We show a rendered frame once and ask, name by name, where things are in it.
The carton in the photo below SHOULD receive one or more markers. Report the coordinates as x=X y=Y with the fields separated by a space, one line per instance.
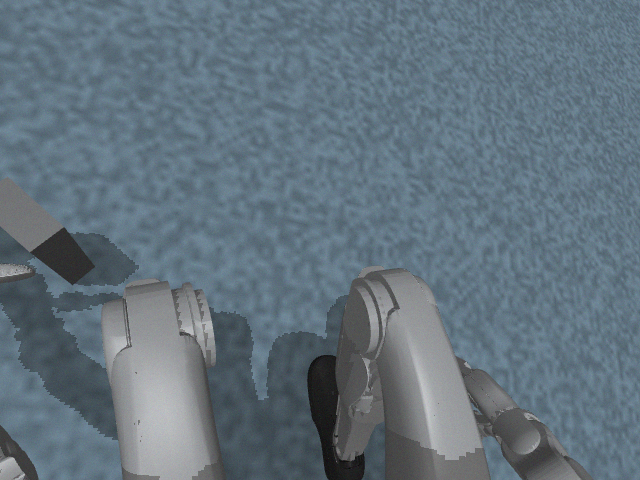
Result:
x=40 y=233

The left robot arm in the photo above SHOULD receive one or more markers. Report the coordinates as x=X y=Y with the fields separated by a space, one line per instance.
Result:
x=14 y=462

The right robot foot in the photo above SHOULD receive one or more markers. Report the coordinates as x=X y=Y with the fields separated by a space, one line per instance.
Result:
x=323 y=397

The right robot arm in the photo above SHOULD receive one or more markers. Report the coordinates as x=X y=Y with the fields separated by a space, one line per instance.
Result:
x=532 y=449

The left robot hand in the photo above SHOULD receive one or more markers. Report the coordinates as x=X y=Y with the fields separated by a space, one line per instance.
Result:
x=15 y=272

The right robot hand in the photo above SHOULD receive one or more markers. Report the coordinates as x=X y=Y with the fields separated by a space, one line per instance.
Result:
x=486 y=395

